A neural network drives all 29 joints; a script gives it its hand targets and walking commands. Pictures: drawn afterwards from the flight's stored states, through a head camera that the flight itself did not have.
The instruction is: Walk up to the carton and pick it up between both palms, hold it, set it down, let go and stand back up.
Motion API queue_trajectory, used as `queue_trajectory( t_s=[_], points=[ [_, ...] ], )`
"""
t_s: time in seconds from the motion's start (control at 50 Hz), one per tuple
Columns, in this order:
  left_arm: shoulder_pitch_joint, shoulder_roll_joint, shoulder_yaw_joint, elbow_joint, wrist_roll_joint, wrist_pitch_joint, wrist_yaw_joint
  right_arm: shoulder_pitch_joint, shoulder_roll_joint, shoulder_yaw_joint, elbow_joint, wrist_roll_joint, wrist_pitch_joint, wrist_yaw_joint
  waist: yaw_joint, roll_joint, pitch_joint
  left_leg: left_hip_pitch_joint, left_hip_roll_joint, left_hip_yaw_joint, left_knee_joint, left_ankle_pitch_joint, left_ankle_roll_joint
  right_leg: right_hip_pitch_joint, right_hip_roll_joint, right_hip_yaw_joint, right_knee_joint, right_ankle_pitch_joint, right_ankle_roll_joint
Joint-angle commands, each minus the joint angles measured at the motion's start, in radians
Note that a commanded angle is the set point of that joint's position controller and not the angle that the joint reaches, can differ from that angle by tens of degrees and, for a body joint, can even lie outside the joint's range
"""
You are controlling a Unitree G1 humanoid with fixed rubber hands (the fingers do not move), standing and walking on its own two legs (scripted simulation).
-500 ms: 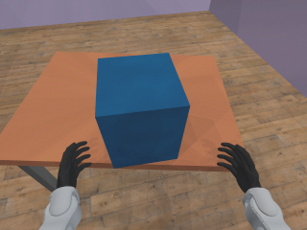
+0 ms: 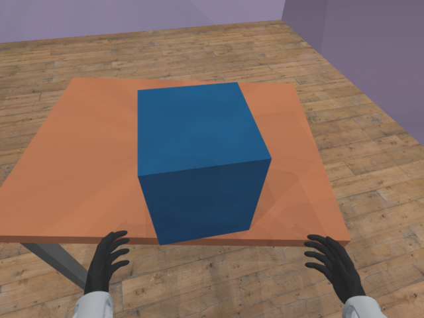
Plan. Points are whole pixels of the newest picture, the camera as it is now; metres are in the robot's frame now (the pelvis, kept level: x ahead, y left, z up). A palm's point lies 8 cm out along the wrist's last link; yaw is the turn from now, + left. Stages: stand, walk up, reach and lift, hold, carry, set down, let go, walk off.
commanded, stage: set down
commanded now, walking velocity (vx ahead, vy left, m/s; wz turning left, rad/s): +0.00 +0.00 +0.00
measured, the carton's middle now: (197, 165) +0.38 +0.07 +0.05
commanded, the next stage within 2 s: let go in 0.94 s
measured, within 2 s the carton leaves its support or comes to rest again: neither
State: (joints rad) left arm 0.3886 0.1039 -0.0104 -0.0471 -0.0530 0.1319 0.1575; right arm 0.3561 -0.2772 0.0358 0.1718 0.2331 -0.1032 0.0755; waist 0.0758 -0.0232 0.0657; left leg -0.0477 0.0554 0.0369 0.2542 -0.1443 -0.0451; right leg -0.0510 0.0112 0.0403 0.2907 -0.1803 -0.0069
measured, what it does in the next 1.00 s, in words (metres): stands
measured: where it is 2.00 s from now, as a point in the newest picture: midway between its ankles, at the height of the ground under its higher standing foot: outside the picture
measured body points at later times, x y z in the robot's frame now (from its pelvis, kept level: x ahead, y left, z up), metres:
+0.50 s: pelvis +0.01 +0.01 +0.00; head +0.01 +0.02 +0.45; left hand +0.17 +0.24 -0.05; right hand +0.19 -0.21 -0.05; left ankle +0.00 +0.15 -0.75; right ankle -0.01 -0.12 -0.75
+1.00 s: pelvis +0.01 +0.01 +0.00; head +0.03 +0.02 +0.45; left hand +0.15 +0.24 -0.10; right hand +0.17 -0.20 -0.10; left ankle +0.00 +0.15 -0.75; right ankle -0.01 -0.12 -0.75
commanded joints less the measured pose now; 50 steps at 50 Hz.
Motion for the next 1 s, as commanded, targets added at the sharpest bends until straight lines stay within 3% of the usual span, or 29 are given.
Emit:
queue_trajectory(
  t_s=[0.0,0.1,0.18,0.2,0.26,0.38,0.4,0.42,0.48,0.56,0.58,0.68,0.72,0.74,0.82,0.98],
  points=[
    [-0.053,0.061,0.027,-0.152,0.016,-0.079,-0.009,-0.052,-0.118,-0.071,-0.131,-0.014,-0.074,0.006,0.000,0.004,-0.101,0.151,-0.069,0.033,0.026,0.257,0.008,-0.121,0.034,-0.044,-0.080,0.111,-0.015],
    [-0.050,0.079,0.037,-0.071,0.025,-0.097,-0.029,-0.048,-0.107,-0.065,-0.059,-0.038,-0.092,0.006,-0.009,-0.009,-0.080,0.147,-0.072,0.035,0.032,0.266,0.007,-0.112,0.032,-0.045,-0.085,0.135,-0.010],
    [-0.079,0.095,0.031,-0.079,0.006,-0.119,-0.033,-0.082,-0.105,-0.076,-0.064,-0.051,-0.118,0.007,-0.007,-0.006,-0.109,0.133,-0.068,0.034,0.033,0.258,0.006,-0.111,0.035,-0.052,-0.080,0.128,-0.007],
    [-0.068,0.088,0.022,-0.022,0.014,-0.113,-0.037,-0.066,-0.100,-0.074,-0.007,-0.061,-0.113,0.003,-0.022,0.000,-0.089,0.136,-0.070,0.034,0.040,0.259,0.003,-0.120,0.033,-0.052,-0.080,0.130,-0.010],
    [-0.078,0.109,0.041,-0.014,0.018,-0.118,-0.048,-0.077,-0.091,-0.073,0.012,-0.071,-0.128,-0.002,-0.010,0.007,-0.114,0.137,-0.073,0.036,0.049,0.278,0.001,-0.105,0.033,-0.054,-0.076,0.148,-0.006],
    [-0.100,0.122,0.047,0.085,0.031,-0.112,-0.076,-0.094,-0.071,-0.065,0.125,-0.103,-0.138,-0.018,-0.026,0.012,-0.097,0.138,-0.074,0.040,0.051,0.251,-0.002,-0.111,0.029,-0.059,-0.079,0.129,-0.003],
    [-0.116,0.129,0.050,0.046,0.020,-0.121,-0.072,-0.118,-0.074,-0.072,0.094,-0.103,-0.151,-0.017,-0.014,0.019,-0.111,0.131,-0.071,0.037,0.051,0.259,-0.001,-0.108,0.033,-0.062,-0.073,0.129,-0.003],
    [-0.106,0.118,0.038,0.116,0.029,-0.111,-0.079,-0.106,-0.068,-0.072,0.157,-0.115,-0.146,-0.022,-0.037,0.015,-0.087,0.132,-0.071,0.038,0.058,0.251,-0.004,-0.116,0.031,-0.061,-0.074,0.125,-0.003],
    [-0.136,0.139,0.053,0.094,0.020,-0.118,-0.083,-0.141,-0.063,-0.076,0.136,-0.124,-0.162,-0.025,-0.018,0.017,-0.115,0.129,-0.069,0.039,0.062,0.264,-0.002,-0.110,0.031,-0.066,-0.069,0.127,-0.001],
    [-0.167,0.147,0.050,0.225,0.034,-0.103,-0.106,-0.154,-0.039,-0.068,0.260,-0.158,-0.149,-0.041,-0.044,0.016,-0.066,0.109,-0.072,0.042,0.059,0.195,-0.003,-0.117,0.020,-0.061,-0.068,0.095,0.005],
    [-0.171,0.158,0.061,0.190,0.028,-0.104,-0.108,-0.171,-0.040,-0.068,0.222,-0.158,-0.161,-0.043,-0.026,0.012,-0.083,0.107,-0.070,0.043,0.060,0.210,0.000,-0.108,0.023,-0.064,-0.061,0.108,0.007],
    [-0.198,0.156,0.050,0.230,0.029,-0.096,-0.121,-0.199,-0.036,-0.077,0.281,-0.178,-0.178,-0.053,-0.038,0.021,-0.103,0.121,-0.066,0.040,0.078,0.239,-0.009,-0.111,0.029,-0.075,-0.050,0.122,0.009],
    [-0.128,0.134,0.056,0.375,0.067,-0.059,-0.134,-0.154,-0.014,-0.046,0.384,-0.190,-0.140,-0.051,-0.054,0.035,-0.047,0.142,-0.075,0.044,0.061,0.231,-0.003,-0.106,0.024,-0.065,-0.077,0.091,-0.008],
    [-0.160,0.155,0.068,0.346,0.064,-0.050,-0.142,-0.173,-0.014,-0.062,0.353,-0.200,-0.129,-0.053,-0.040,0.026,-0.067,0.144,-0.073,0.043,0.063,0.228,-0.001,-0.102,0.026,-0.073,-0.075,0.081,-0.003],
    [-0.220,0.178,0.061,0.345,0.044,-0.043,-0.140,-0.208,-0.001,-0.078,0.349,-0.233,-0.124,-0.065,-0.045,0.004,-0.061,0.097,-0.068,0.056,0.056,0.174,0.009,-0.094,0.020,-0.070,-0.056,0.078,0.012],
    [-0.309,0.204,0.043,0.376,0.041,-0.048,-0.139,-0.261,0.008,-0.118,0.433,-0.272,-0.152,-0.078,-0.075,0.043,-0.106,0.111,-0.054,0.055,0.101,0.143,0.000,-0.121,0.014,-0.074,-0.008,0.121,0.017]
  ],
)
